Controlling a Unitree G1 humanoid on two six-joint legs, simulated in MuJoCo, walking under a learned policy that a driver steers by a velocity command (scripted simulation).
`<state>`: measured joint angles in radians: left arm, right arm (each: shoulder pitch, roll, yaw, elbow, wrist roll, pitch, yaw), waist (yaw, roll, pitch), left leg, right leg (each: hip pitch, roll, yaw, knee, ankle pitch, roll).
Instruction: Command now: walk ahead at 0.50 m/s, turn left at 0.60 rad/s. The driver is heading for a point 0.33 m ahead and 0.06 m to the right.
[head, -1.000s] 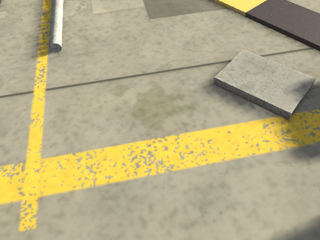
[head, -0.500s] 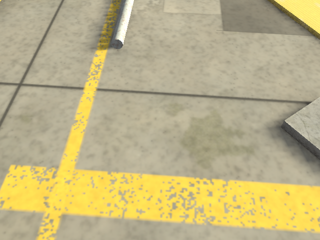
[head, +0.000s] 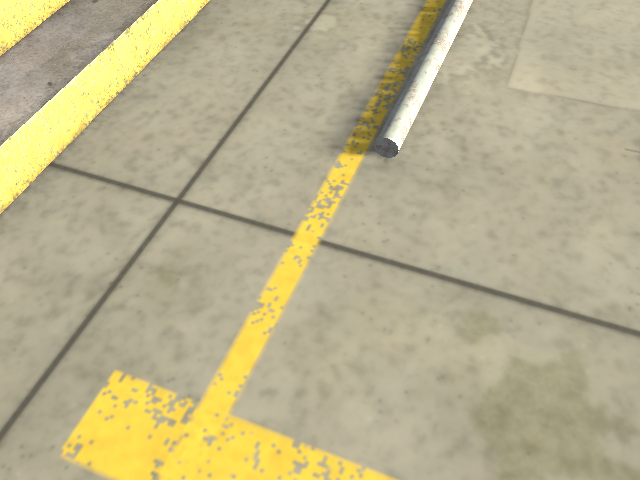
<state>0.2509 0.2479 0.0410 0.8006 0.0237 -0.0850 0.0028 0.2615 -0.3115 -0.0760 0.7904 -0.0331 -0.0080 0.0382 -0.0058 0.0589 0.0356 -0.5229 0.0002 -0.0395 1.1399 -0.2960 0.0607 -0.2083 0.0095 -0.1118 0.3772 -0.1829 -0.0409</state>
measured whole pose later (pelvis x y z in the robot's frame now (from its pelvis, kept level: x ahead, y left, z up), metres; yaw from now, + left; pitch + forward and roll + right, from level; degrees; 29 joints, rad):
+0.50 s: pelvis +0.20 +0.06 +0.00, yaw +12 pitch +1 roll -1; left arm 0.24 0.24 0.03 0.83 0.02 0.00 0.01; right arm 0.16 -0.21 -0.02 0.78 -0.01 -0.03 0.00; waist 0.02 -0.02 0.09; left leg -0.32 -0.06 0.05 0.42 -0.11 0.11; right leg -0.46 -0.07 -0.02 1.08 -0.41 0.02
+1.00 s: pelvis +0.25 +0.05 +0.00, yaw +13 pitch -1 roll +0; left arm 0.28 0.18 0.01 1.00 0.01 -0.01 0.03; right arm 0.26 -0.20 -0.02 1.01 -0.01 -0.01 -0.02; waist -0.01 0.00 0.02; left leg -0.18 -0.06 0.03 0.36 -0.16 0.07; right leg -0.14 0.00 -0.03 0.40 -0.23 -0.01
